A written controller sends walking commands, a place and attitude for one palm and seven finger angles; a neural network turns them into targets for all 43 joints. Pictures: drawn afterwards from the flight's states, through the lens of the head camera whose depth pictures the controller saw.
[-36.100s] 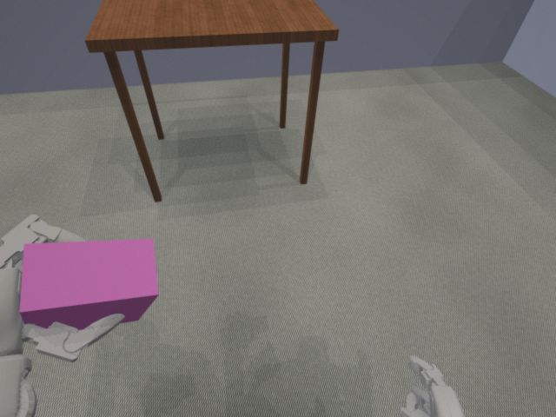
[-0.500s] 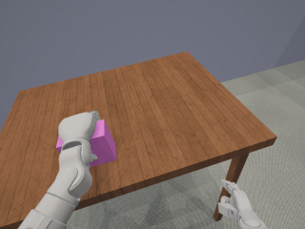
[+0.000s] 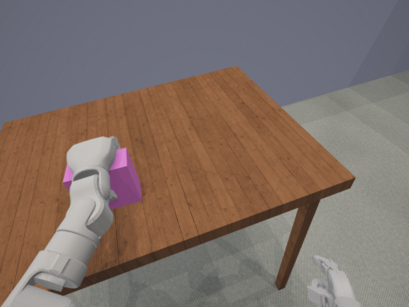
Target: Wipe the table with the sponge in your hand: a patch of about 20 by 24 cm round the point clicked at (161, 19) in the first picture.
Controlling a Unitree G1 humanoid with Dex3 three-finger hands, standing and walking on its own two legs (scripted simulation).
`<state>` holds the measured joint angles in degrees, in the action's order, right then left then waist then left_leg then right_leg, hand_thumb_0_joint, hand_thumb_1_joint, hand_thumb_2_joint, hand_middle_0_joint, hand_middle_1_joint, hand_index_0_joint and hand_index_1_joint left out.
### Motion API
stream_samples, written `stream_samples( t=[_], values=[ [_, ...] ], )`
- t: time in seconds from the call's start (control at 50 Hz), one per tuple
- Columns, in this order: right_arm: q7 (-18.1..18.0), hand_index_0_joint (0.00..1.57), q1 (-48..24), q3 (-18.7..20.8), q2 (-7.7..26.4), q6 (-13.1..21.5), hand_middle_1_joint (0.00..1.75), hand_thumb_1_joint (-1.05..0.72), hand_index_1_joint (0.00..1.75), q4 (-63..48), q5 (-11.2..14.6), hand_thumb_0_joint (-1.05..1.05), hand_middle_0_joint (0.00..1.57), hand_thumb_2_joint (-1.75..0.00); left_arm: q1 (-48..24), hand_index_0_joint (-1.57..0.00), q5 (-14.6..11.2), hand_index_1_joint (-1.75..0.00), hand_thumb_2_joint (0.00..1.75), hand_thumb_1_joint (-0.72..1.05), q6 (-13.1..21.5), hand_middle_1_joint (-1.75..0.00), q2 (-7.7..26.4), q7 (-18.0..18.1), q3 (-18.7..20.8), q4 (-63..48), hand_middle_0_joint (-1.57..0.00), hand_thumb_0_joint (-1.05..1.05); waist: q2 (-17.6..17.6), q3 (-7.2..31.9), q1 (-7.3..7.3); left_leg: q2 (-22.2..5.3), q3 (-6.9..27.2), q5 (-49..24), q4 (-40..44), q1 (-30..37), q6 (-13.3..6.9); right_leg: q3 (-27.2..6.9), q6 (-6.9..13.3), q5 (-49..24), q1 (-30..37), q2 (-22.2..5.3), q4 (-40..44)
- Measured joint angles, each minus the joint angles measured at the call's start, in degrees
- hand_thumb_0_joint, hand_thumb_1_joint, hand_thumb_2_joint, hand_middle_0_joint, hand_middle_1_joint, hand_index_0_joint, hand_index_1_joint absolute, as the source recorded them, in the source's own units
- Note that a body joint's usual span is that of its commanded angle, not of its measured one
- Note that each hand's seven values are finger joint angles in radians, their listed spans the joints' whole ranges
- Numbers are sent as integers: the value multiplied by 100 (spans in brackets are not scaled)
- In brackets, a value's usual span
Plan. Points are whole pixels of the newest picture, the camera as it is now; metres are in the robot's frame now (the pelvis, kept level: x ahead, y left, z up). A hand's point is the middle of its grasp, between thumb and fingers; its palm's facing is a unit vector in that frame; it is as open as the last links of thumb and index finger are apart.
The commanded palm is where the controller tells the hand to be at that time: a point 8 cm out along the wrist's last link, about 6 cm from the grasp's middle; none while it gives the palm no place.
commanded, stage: wipe forward along the third lane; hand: left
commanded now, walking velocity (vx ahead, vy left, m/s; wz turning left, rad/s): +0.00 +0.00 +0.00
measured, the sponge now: (109, 187) +0.34 +0.25 +0.06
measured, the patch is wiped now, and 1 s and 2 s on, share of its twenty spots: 0.95 1.00 1.00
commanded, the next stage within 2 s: wipe back along the third lane in 0.84 s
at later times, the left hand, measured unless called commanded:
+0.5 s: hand (101, 154) +0.40 +0.28 +0.11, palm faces -0.05 -0.03 -1.00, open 10.2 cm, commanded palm +0.37 +0.28 +0.14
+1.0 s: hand (103, 144) +0.43 +0.29 +0.11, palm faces -0.04 -0.02 -1.00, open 10.2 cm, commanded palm +0.40 +0.27 +0.13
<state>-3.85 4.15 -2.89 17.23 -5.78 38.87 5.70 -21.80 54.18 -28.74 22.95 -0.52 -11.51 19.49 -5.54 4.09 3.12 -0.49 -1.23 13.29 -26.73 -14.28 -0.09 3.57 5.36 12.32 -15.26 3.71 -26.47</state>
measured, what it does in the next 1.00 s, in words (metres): stands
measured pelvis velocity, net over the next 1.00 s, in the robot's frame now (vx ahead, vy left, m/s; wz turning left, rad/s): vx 0.02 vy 0.04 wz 0.02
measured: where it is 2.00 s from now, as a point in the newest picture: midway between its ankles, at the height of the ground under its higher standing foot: outside the picture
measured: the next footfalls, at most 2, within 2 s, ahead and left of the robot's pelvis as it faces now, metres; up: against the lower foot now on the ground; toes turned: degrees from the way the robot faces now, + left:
none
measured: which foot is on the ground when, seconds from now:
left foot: down 0.00-1.00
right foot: down 0.00-1.00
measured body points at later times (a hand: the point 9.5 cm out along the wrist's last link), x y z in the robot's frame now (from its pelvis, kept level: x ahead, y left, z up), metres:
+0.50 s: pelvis +0.01 +0.02 +0.00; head +0.01 -0.01 +0.45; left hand +0.40 +0.28 +0.16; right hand +0.17 -0.23 -0.12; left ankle +0.01 +0.13 -0.74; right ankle +0.02 -0.06 -0.74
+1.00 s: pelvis +0.02 +0.04 +0.00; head +0.04 +0.02 +0.45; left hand +0.43 +0.29 +0.16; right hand +0.19 -0.20 -0.12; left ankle +0.01 +0.13 -0.74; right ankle +0.02 -0.06 -0.74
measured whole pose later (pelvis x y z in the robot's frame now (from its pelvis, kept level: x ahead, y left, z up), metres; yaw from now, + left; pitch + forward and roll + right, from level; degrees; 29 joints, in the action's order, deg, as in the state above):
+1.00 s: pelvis +0.02 +0.04 +0.00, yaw +1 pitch +7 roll -1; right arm -3.2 8.1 -1.9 15.5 -7.1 40.7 5.1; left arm -43.0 56.5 -22.7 20.8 3.4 -12.3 45.3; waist -3.7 6.4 1.9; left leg 2.0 -0.8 13.8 -26.5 -19.6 -2.7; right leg 3.8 2.3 12.3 -19.4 1.3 -24.8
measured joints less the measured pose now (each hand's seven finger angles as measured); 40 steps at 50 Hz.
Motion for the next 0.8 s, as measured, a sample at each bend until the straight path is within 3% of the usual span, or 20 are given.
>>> stream_samples(
  t=[0.54,0.8],
  values=[
    [-49,20,472,101,-8,-8,30,-91,30,150,6,1,20,-90,-1353,-73,69,-132,105,-51,736,-133,155,146,199,1818,-70,0,106,98,-171,106,3,-17,37,-369,-118,-15,-158,-75,-299,-99,156],
    [31,20,447,104,-108,-87,30,-91,30,202,-23,1,20,-90,-1787,-73,175,-132,105,-51,659,-133,-78,296,16,2224,-70,0,149,183,-122,204,31,14,83,-438,-218,4,-261,-44,-333,-191,229]
  ],
)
